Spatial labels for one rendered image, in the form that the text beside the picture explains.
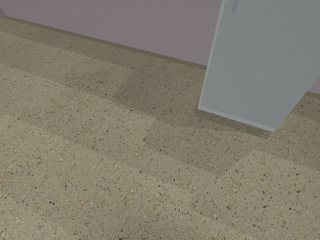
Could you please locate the fridge door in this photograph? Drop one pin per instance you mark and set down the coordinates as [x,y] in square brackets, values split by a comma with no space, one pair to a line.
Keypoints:
[266,56]

